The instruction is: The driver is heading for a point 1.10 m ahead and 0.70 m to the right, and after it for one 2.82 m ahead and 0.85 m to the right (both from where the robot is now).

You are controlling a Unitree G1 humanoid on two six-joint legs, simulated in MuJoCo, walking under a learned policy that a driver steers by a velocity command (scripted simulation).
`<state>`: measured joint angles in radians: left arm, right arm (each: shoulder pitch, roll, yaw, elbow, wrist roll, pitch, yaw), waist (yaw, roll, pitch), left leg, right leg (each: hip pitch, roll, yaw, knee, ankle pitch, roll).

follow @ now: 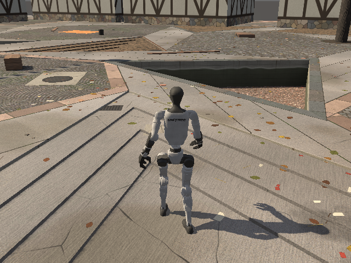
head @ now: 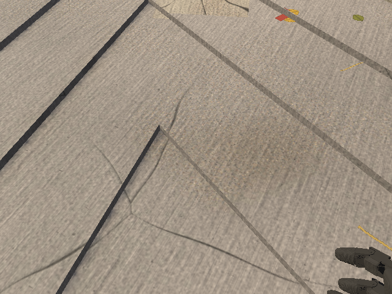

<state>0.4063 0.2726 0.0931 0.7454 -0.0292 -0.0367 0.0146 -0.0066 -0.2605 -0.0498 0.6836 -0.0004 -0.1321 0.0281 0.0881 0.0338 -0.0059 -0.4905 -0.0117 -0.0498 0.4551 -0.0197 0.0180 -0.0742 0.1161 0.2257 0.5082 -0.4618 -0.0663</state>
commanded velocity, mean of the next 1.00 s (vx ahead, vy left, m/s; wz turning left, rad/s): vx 0.50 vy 0.00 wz -0.32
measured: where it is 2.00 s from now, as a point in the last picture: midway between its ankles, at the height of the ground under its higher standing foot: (318, 172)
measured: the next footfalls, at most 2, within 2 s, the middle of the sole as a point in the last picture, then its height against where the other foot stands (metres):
right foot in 0.50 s outside the picture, level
left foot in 0.94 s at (221, 238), level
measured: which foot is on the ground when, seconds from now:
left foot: down 0.00-0.52, up 0.54-0.92, down 0.94-1.00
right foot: down 0.00-0.02, up 0.04-0.48, down 0.50-1.00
